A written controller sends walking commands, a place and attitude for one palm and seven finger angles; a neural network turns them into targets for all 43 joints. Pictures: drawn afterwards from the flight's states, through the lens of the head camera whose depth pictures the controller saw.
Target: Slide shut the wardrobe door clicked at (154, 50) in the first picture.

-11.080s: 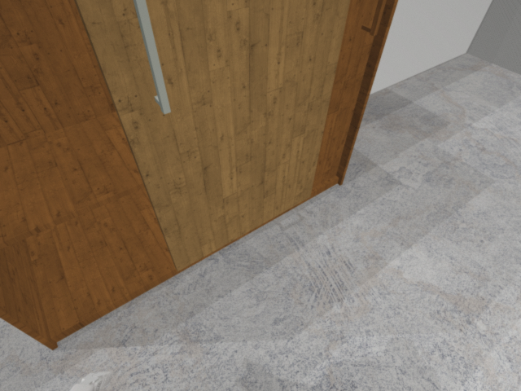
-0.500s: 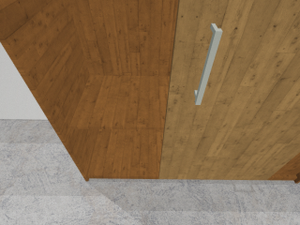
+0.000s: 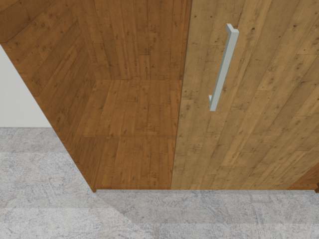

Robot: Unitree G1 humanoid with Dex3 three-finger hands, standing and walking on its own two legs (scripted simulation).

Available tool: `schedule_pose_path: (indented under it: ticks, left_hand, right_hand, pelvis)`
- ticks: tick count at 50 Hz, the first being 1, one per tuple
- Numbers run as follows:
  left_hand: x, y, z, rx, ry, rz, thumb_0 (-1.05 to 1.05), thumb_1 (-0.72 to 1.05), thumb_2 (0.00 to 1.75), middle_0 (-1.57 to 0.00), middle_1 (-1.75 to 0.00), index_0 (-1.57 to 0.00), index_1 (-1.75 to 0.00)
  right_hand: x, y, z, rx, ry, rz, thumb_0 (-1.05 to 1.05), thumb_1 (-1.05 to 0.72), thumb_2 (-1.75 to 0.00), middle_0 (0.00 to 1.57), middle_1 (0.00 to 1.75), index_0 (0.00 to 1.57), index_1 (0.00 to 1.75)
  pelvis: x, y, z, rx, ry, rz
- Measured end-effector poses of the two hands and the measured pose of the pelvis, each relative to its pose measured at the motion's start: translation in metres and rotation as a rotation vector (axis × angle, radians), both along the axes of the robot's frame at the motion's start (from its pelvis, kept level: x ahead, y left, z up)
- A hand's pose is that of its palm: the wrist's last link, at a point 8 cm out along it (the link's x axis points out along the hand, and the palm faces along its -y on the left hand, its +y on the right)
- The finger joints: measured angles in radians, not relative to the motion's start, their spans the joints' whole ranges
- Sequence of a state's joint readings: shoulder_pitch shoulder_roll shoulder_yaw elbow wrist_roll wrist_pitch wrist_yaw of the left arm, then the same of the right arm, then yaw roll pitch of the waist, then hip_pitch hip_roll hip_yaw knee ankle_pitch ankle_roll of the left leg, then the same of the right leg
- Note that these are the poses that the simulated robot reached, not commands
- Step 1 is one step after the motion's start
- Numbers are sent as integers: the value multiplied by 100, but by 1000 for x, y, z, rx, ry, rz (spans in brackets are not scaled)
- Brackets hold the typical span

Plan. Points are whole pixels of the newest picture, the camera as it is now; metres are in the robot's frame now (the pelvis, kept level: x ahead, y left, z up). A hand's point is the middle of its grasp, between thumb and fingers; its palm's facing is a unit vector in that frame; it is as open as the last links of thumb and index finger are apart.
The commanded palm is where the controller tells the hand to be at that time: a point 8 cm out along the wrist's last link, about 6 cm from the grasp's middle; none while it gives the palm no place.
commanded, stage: look again from close up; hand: right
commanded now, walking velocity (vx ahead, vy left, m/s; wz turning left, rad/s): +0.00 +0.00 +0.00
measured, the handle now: (219, 72) +0.52 -0.14 +0.17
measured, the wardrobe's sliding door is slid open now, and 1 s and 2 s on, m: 0.48 0.48 0.48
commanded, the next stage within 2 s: raise the hand with hooked fingers in 0.68 s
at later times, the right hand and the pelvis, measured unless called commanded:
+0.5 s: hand out of the picture -0.02 -0.15 -0.18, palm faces +0.07 +0.99 -0.15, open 7.4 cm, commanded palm none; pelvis +0.01 +0.00 +0.00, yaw +0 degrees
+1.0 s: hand (249, 219) +0.18 -0.19 +0.00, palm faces +0.20 +0.96 -0.18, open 7.5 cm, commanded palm +0.12 -0.23 -0.03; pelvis -0.01 -0.01 -0.01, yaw -1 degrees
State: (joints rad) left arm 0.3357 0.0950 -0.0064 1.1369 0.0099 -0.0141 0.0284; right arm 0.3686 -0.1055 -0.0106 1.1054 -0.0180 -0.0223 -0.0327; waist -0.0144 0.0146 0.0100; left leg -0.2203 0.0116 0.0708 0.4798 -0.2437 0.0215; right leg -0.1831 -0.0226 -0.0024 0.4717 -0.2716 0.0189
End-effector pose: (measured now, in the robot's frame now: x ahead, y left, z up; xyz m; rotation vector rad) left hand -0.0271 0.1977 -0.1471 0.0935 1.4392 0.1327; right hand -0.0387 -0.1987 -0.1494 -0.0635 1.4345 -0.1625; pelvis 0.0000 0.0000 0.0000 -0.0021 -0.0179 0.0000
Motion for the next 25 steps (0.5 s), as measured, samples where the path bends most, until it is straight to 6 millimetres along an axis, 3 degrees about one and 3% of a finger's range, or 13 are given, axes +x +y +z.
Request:
schedule_pose_path:
  ticks: [25]
  left_hand:
    - [9, -1, 0, 3, -12, -3, 1, 92, 90, -19, -30, -20, -30]
  right_hand:
    - [8, -4, 1, -7, -8, 5, 0, -91, -90, 20, 29, 20, 30]
  pelvis:
    - [5, -2, 1, 1, 0, 2]
